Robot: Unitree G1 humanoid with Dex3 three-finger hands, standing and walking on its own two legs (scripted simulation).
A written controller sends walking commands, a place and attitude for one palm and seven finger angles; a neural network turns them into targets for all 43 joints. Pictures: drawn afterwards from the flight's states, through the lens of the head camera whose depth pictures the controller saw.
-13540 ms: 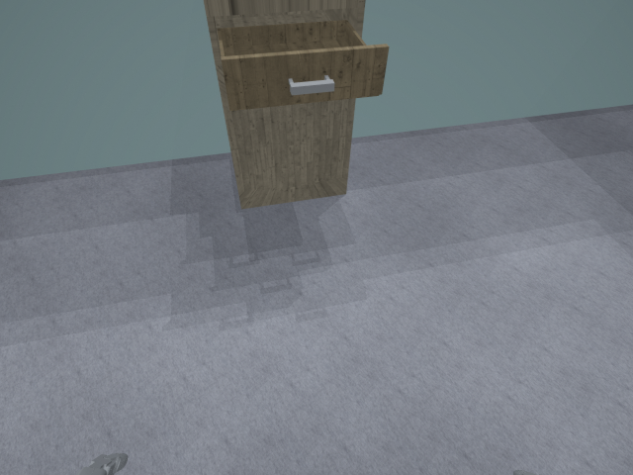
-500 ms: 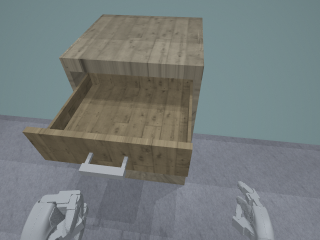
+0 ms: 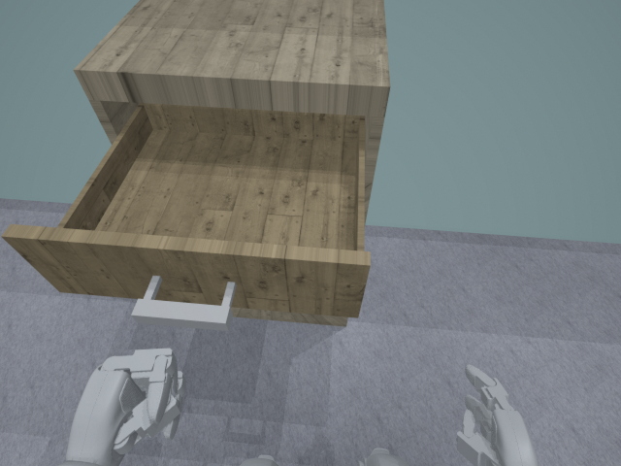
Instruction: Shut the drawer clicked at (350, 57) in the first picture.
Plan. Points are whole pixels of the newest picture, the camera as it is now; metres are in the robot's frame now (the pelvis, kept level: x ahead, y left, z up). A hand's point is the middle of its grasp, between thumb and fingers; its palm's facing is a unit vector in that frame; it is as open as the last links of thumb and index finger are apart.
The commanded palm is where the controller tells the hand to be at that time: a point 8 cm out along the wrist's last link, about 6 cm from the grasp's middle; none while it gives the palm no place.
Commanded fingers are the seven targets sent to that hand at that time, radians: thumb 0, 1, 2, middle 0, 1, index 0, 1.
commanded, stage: bring the fist close to the handle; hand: left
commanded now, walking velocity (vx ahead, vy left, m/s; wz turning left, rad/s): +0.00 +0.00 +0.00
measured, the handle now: (188, 300) +0.32 +0.18 +0.03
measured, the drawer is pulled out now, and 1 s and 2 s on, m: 0.29 0.29 0.21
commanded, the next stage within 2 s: push the drawer shut in 0.80 s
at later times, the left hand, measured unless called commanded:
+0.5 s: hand (200, 373) +0.23 +0.15 +0.03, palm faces -0.05 -1.00 -0.05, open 3.3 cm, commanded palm +0.20 +0.21 +0.03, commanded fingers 0.00 0.90 0.90 -1.40 -1.60 -1.40 -1.60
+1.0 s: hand (194, 378) +0.22 +0.15 +0.03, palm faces -0.03 -1.00 -0.07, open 3.3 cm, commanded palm +0.20 +0.21 +0.03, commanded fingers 0.00 0.90 0.90 -1.40 -1.60 -1.40 -1.60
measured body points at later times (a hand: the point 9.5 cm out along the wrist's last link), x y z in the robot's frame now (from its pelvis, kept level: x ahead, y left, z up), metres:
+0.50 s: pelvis +0.00 +0.00 -0.03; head +0.08 +0.00 +0.42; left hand +0.22 +0.20 +0.03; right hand +0.19 -0.23 -0.10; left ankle -0.01 +0.12 -0.67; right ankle +0.03 -0.11 -0.67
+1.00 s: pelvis +0.00 +0.00 -0.03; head +0.07 +0.00 +0.42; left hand +0.21 +0.20 +0.04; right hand +0.19 -0.23 -0.10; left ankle -0.01 +0.12 -0.67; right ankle +0.03 -0.11 -0.67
